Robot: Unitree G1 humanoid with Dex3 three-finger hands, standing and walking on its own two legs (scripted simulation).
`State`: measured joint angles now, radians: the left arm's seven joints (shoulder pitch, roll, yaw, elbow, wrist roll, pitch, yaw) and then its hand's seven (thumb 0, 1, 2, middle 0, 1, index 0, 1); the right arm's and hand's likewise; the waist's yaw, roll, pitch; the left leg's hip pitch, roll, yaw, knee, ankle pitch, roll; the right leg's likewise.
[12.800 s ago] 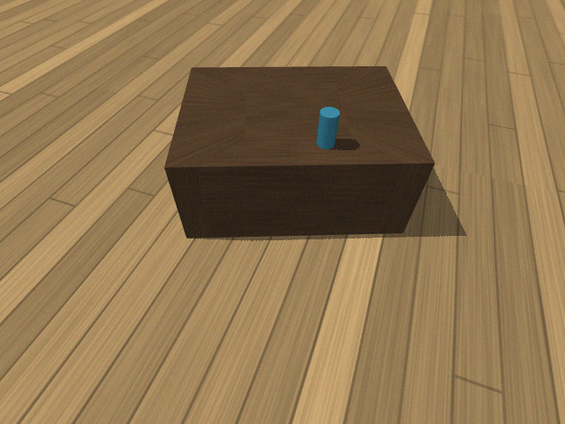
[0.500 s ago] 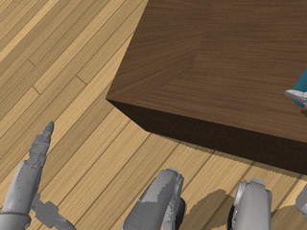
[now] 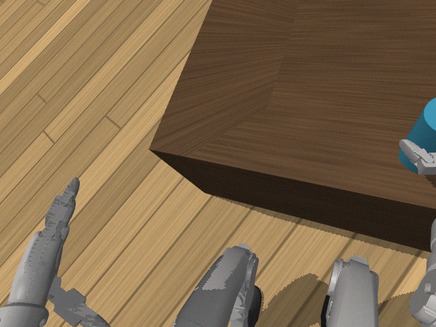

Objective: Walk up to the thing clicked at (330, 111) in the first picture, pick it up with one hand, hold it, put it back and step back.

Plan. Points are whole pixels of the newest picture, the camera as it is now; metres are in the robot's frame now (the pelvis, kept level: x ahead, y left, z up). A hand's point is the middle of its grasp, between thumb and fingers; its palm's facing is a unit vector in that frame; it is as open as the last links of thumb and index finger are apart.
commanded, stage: settle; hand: right
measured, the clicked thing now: (435, 138) +0.48 -0.25 -0.07
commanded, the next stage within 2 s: lift in 0.66 s
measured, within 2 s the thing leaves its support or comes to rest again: leaves its support in 0.14 s
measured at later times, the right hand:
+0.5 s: hand out of the picture +0.47 -0.26 -0.01, palm faces +0.30 +0.95 -0.02, open 10.0 cm
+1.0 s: hand out of the picture +0.47 -0.25 +0.01, palm faces +0.27 +0.96 -0.02, open 10.0 cm
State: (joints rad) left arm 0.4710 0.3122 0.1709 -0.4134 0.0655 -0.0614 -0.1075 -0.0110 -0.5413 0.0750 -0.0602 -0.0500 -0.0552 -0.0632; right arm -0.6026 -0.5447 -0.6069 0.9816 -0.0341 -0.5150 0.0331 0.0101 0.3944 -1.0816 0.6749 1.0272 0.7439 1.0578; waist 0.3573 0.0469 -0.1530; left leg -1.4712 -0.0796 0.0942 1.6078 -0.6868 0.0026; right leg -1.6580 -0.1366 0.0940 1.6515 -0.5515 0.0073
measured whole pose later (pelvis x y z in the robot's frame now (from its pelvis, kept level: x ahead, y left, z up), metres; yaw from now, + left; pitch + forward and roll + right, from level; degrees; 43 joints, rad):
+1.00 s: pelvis +0.01 -0.01 +0.06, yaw -2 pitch +26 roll +7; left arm 0.41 0.28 0.09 -0.22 0.09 -0.02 -0.08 -0.01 -0.52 0.06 -0.06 -0.05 -0.06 -0.06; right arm -0.60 -0.50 -0.52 1.07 -0.03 -0.55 0.02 0.01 0.42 -1.12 0.66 1.07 0.73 1.10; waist 0.31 0.04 -0.14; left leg -1.21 -0.07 0.07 1.36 -0.61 -0.01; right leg -1.40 -0.12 0.06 1.42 -0.50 0.00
